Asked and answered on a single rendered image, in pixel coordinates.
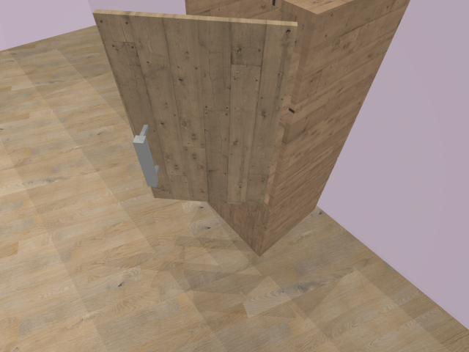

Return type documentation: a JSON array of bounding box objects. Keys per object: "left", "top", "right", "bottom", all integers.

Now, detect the handle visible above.
[{"left": 133, "top": 125, "right": 160, "bottom": 187}]

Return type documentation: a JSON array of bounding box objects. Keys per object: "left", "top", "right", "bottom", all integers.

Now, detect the cupboard door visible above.
[{"left": 92, "top": 9, "right": 298, "bottom": 206}]

